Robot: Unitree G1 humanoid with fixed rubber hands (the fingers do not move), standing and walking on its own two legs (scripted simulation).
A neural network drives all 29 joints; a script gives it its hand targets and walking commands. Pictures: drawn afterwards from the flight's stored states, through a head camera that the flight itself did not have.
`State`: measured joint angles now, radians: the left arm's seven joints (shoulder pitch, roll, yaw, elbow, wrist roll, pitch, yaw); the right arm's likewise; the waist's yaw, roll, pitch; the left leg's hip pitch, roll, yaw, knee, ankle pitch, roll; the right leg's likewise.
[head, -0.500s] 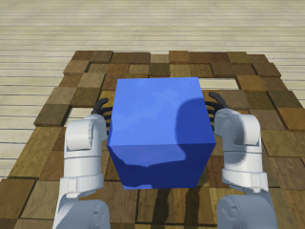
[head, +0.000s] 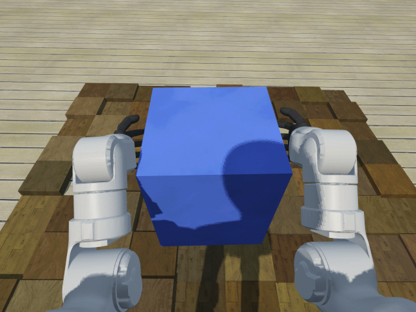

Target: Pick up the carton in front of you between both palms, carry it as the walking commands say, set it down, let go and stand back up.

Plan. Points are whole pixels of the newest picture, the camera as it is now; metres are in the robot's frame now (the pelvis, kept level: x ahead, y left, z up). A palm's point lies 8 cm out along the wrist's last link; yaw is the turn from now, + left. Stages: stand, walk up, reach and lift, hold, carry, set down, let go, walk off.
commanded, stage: carry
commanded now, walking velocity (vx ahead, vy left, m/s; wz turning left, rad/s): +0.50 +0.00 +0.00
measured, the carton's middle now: (210, 171) +0.37 +0.00 +0.09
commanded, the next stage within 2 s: none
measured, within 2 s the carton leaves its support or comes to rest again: neither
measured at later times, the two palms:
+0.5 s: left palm (176, 114) +0.62 +0.08 +0.04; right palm (281, 108) +0.63 -0.22 +0.04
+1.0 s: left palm (174, 43) +0.94 +0.09 +0.10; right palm (261, 41) +0.92 -0.20 +0.12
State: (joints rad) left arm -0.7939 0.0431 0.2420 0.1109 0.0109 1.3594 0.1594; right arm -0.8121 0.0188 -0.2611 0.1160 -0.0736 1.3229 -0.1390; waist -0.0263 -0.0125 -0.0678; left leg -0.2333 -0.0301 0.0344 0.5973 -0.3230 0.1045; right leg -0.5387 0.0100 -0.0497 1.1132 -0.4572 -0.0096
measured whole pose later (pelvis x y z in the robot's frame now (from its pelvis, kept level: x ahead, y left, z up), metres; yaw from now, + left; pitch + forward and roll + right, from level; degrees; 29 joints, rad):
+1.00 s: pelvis +0.57 -0.03 -0.03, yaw -2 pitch +4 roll -2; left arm -0.68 -0.02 0.20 0.01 0.07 1.22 0.13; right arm -0.67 0.01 -0.24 -0.01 -0.04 1.20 -0.13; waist -0.05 0.00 0.00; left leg -0.29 -0.02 0.10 0.41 -0.29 0.10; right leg -0.69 -0.04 -0.03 1.17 -0.39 0.00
